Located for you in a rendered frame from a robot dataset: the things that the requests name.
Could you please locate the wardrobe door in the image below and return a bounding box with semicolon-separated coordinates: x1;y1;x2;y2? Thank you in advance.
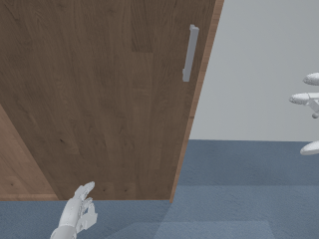
0;0;216;200
0;104;56;195

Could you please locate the robot left forearm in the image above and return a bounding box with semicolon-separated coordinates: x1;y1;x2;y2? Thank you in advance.
50;225;77;239

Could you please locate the right robot hand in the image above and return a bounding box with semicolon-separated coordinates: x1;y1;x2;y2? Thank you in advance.
288;73;319;155

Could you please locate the left robot hand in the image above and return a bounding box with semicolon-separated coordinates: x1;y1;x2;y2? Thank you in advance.
58;181;98;234

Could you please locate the handle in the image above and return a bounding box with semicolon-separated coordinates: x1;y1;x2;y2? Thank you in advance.
182;24;199;82

